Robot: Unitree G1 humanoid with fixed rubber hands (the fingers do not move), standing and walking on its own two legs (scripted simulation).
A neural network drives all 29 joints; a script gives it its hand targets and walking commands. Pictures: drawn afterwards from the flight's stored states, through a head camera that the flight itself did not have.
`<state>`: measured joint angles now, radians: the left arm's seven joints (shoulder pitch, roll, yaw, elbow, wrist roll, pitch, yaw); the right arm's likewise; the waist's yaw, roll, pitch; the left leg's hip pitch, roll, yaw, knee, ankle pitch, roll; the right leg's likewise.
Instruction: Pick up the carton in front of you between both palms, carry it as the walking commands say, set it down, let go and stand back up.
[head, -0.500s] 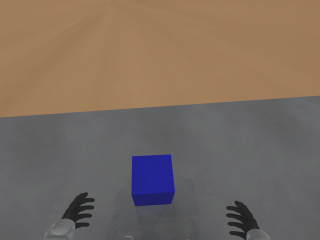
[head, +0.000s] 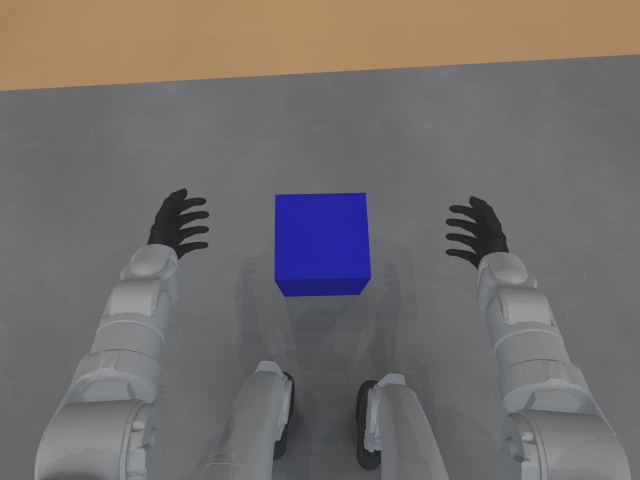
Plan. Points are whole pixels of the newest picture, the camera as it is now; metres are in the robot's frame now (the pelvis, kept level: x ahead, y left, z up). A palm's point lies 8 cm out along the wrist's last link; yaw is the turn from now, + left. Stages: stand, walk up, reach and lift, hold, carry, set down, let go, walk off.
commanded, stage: reach and lift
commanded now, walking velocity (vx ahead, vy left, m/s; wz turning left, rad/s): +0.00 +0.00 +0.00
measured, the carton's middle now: (321, 249) +0.51 +0.04 -0.56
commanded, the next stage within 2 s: none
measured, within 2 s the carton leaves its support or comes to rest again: neither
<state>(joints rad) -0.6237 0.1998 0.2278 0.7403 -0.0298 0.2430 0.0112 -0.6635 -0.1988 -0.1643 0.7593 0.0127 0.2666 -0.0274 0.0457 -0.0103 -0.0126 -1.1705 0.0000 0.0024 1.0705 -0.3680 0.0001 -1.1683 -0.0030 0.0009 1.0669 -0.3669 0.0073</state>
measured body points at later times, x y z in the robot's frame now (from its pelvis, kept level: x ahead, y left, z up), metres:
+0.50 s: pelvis +0.00 +0.00 -0.03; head +0.33 +0.01 +0.28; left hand +0.52 +0.24 -0.15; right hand +0.57 -0.15 -0.15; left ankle +0.06 +0.12 -0.65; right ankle +0.06 -0.12 -0.65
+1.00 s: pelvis -0.04 -0.01 -0.23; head +0.33 +0.00 +0.03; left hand +0.50 +0.24 -0.39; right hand +0.55 -0.15 -0.39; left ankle +0.06 +0.12 -0.65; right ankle +0.06 -0.13 -0.65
